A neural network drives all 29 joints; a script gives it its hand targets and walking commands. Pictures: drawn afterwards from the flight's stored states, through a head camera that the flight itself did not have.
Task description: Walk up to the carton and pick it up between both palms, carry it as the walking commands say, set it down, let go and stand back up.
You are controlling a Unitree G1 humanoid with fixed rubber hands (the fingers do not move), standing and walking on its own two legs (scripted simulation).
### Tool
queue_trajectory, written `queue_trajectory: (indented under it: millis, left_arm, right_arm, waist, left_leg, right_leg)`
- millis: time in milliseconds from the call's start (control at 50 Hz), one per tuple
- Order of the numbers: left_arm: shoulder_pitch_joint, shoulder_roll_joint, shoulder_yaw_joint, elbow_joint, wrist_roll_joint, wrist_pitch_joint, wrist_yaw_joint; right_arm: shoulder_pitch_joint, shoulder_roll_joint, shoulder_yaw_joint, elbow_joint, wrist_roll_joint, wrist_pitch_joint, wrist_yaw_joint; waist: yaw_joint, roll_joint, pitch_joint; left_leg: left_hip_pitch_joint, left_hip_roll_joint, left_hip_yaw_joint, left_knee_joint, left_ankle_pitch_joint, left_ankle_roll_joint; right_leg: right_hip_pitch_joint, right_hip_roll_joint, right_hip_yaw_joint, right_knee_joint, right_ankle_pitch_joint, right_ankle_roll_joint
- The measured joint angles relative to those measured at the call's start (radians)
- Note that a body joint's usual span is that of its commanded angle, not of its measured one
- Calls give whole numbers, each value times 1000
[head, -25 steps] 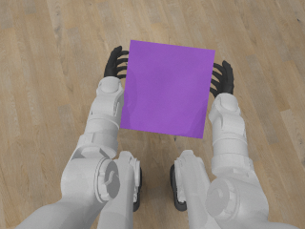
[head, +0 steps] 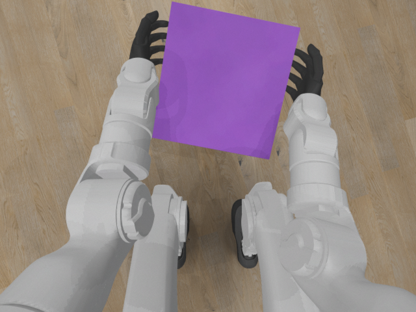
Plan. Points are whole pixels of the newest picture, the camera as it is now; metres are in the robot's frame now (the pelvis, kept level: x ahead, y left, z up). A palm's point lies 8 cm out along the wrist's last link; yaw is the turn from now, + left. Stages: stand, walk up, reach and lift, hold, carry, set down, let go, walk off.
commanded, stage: set down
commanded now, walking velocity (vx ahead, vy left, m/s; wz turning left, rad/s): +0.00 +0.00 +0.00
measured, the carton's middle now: (219, 90) +0.51 -0.01 -0.20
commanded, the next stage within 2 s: none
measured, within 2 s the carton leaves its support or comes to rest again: neither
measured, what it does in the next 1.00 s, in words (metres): lowers itself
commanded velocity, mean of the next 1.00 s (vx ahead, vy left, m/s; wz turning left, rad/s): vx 0.00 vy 0.00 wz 0.00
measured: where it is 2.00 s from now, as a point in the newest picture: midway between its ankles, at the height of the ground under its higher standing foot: (211, 245)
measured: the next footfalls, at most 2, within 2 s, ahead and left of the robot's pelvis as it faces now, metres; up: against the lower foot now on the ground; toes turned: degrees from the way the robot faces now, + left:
none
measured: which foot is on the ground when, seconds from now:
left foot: down 0.00-1.00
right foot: down 0.00-1.00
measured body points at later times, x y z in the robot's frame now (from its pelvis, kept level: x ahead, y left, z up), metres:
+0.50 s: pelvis +0.00 +0.00 -0.06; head +0.34 +0.04 +0.23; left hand +0.56 +0.14 -0.20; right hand +0.50 -0.15 -0.20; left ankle +0.11 +0.10 -0.43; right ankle +0.11 -0.11 -0.43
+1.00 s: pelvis +0.00 +0.00 -0.09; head +0.34 +0.04 +0.20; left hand +0.57 +0.13 -0.23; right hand +0.52 -0.15 -0.22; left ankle +0.11 +0.10 -0.43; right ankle +0.11 -0.12 -0.43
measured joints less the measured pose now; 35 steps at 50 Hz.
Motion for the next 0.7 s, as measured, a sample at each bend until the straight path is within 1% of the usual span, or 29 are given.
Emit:
queue_trajectory:
  millis: [180,360,540,620,700]
  left_arm:
    - [-63,40,-27,25,-19,0,-7]
    - [-120,81,-71,52,-52,-1,-9]
    - [-177,124,-129,87,-107,-8,-1]
    - [-190,151,-157,104,-139,-14,5]
    - [-200,157,-186,104,-164,-11,0]
  right_arm:
    - [-55,-19,8,11,26,-3,-12]
    - [-105,-45,18,34,57,-11,-11]
    - [-151,-80,38,63,94,-23,-1]
    - [-199,-110,54,107,113,-18,5]
    - [-208,-136,63,130,139,-17,8]
  waist:
    - [0,-6,68]
    - [-3,-13,141]
    - [-7,-17,223]
    - [-19,-26,249]
    - [-16,-38,253]
  left_leg:
    - [-58,1,2,82,-10,2]
    - [-105,0,7,162,-22,9]
    - [-144,-2,14,233,-30,18]
    - [-156,-1,16,261,-36,20]
    - [-164,3,16,283,-46,21]
  right_leg:
    - [-56,2,-5,80,-11,3]
    - [-97,2,-7,157,-27,10]
    - [-128,0,-7,226,-41,19]
    - [-139,2,-8,254,-48,21]
    - [-149,7,-9,274,-55,21]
